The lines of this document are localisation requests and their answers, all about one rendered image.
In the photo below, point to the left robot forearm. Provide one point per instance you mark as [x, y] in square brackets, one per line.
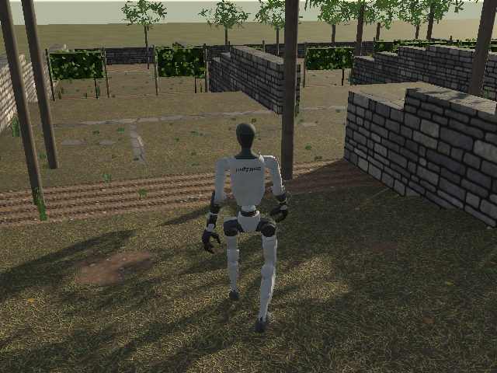
[215, 207]

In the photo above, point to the robot right hand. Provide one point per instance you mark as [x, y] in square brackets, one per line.
[277, 211]

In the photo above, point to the left robot upper arm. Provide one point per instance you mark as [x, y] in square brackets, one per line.
[220, 178]

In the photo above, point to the right robot upper arm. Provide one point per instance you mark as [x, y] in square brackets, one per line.
[274, 172]

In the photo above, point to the robot left hand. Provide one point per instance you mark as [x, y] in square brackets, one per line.
[206, 240]

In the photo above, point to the left robot thigh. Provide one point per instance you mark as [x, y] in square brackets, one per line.
[231, 235]

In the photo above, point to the right robot forearm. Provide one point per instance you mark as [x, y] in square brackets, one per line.
[282, 200]

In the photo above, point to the robot left shin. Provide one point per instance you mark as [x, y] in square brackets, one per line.
[232, 272]

